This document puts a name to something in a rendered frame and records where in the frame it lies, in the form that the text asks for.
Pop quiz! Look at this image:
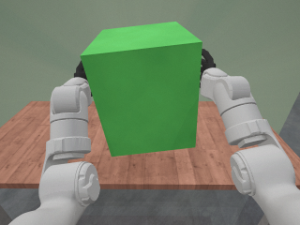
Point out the table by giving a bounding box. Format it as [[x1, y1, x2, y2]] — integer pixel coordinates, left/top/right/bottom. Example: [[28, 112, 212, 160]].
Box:
[[0, 101, 300, 225]]

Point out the robot right forearm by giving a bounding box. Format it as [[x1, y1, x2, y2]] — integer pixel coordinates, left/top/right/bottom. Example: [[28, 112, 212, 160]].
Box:
[[201, 67, 296, 183]]

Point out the robot left upper arm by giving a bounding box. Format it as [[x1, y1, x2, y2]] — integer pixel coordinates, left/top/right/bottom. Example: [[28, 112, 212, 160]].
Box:
[[8, 161, 100, 225]]

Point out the left robot hand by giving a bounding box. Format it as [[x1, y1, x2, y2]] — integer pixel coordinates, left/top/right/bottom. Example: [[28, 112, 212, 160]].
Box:
[[74, 61, 93, 96]]

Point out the robot right upper arm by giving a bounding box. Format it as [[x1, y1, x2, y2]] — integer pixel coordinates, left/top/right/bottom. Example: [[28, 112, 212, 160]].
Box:
[[230, 144, 300, 225]]

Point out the carton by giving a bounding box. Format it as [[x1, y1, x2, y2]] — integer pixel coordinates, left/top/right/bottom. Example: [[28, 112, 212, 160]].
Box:
[[80, 22, 203, 157]]

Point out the right robot hand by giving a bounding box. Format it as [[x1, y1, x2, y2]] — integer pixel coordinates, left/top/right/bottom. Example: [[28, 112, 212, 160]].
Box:
[[200, 49, 217, 88]]

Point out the robot left forearm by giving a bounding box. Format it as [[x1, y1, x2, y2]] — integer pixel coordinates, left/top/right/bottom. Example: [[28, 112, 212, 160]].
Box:
[[38, 77, 92, 200]]

